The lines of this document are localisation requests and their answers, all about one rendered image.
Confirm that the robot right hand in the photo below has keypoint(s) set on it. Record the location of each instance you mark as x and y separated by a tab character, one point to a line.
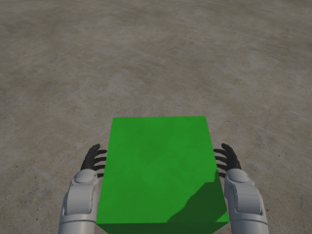
231	159

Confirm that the carton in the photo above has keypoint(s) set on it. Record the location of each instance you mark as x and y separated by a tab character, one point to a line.
161	177

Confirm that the robot left forearm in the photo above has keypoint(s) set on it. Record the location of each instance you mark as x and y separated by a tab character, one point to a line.
80	204

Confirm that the robot right forearm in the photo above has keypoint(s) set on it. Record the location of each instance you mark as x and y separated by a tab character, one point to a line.
245	205

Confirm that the robot left hand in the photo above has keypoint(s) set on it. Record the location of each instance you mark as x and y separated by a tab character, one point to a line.
90	159

